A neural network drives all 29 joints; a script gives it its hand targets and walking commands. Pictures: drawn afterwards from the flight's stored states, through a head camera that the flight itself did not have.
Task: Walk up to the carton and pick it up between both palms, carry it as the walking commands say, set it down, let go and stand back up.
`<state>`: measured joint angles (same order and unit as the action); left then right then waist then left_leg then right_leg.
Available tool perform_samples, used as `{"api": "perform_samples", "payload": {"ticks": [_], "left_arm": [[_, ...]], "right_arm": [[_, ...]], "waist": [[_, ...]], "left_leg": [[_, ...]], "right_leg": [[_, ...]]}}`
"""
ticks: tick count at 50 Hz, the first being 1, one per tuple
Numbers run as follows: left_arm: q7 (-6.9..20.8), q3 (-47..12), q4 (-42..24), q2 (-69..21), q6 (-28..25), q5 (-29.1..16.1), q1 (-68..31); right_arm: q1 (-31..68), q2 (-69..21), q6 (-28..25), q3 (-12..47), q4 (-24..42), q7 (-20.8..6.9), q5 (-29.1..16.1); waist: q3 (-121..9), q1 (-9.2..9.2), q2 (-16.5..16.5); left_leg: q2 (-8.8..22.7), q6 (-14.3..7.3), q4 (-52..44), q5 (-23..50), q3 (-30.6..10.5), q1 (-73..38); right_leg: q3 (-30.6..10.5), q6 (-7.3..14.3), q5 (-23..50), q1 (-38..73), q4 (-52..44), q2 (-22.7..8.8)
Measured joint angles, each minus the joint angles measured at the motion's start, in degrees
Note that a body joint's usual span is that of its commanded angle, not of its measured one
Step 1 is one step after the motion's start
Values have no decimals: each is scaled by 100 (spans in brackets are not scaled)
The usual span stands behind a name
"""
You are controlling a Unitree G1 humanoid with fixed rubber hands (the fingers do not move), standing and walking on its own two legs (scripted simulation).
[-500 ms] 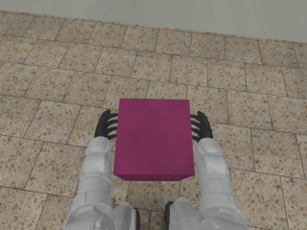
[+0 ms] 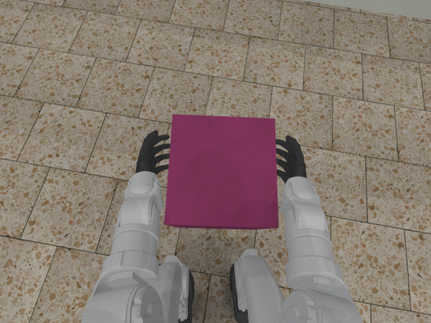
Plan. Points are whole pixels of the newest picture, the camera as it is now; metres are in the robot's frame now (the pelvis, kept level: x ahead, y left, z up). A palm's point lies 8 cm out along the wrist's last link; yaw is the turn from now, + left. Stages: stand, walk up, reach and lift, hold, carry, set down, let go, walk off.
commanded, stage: set down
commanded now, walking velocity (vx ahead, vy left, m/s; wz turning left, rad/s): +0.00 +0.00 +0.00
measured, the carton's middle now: (219, 181) +0.40 -0.03 -0.14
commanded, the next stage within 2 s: none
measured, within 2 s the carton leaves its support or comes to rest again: neither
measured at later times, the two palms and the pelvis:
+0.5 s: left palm (155, 172) +0.43 +0.11 -0.14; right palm (279, 176) +0.40 -0.17 -0.14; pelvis -0.01 +0.00 -0.07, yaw +0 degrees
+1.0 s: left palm (163, 174) +0.45 +0.11 -0.23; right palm (270, 177) +0.43 -0.17 -0.23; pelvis -0.02 +0.00 -0.15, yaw +1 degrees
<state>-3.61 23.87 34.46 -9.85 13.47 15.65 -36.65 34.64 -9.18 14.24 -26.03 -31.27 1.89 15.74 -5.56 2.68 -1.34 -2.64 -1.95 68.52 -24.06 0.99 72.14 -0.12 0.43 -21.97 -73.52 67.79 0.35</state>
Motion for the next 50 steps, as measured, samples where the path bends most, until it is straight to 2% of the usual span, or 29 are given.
{"api": "perform_samples", "payload": {"ticks": [26,50], "left_arm": [[-174,-261,527,484,-146,-418,-816],[-316,-330,901,848,35,-499,-1877]], "right_arm": [[713,350,-127,177,-391,288,-495],[1750,715,20,92,-764,355,-649]], "waist": [[-325,-89,-19],[18,5,-24]], "left_leg": [[10,47,1727,-524,-41,2076],[-110,88,3152,-740,-94,3591]], "right_leg": [[57,3,-481,-2062,1675,60],[27,-57,-741,-3526,3090,143]]}}
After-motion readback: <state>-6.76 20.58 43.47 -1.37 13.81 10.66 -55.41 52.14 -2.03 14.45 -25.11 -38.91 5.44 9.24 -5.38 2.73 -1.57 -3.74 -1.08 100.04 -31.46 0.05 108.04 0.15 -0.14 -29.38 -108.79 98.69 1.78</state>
